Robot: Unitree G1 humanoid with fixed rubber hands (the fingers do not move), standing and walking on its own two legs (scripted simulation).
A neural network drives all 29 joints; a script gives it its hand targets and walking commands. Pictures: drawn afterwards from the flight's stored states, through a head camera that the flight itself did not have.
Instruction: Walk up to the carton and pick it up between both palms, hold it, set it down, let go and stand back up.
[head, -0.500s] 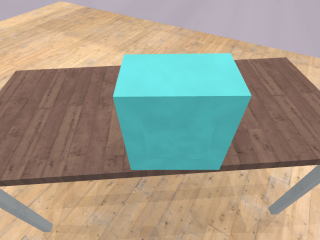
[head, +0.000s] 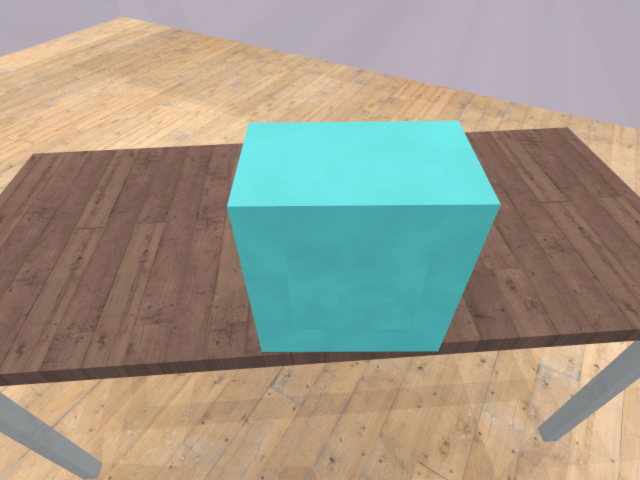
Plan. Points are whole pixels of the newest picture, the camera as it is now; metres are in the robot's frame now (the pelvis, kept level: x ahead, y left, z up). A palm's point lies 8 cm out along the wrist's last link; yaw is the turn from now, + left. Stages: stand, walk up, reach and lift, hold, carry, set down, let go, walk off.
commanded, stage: stand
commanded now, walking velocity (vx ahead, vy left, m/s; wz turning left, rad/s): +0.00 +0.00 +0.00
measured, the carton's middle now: (351, 246) +0.42 -0.03 +0.07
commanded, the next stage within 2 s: none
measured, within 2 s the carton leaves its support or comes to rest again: neither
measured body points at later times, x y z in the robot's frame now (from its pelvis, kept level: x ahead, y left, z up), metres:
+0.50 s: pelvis +0.00 +0.00 +0.00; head +0.01 +0.00 +0.45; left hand +0.03 +0.25 -0.14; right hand +0.02 -0.26 -0.14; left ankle +0.00 +0.13 -0.74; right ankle +0.03 -0.14 -0.74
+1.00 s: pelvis +0.01 +0.00 +0.00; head +0.01 +0.00 +0.45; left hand +0.05 +0.25 -0.14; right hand +0.03 -0.25 -0.14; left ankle +0.00 +0.13 -0.74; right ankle +0.03 -0.14 -0.74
